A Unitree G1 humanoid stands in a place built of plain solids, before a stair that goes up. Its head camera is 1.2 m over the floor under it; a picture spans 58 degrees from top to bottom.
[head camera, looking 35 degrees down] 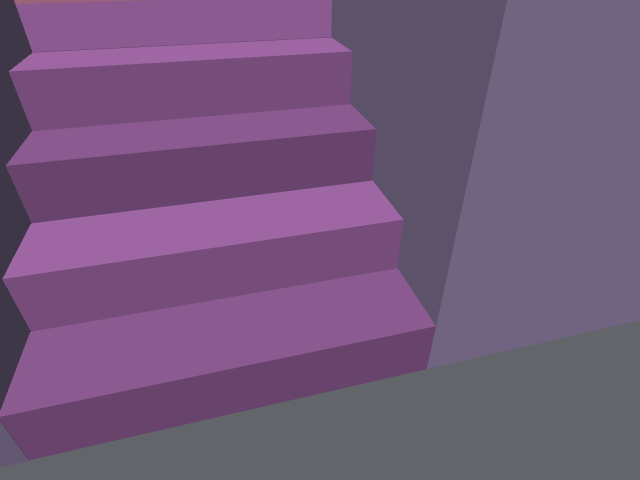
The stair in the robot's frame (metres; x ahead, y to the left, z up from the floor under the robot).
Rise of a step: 0.21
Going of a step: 0.30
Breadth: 1.23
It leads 15 degrees to the left of straight ahead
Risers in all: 4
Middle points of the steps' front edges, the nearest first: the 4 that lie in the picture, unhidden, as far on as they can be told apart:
0.79 0.23 0.21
1.09 0.30 0.42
1.38 0.38 0.62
1.67 0.46 0.83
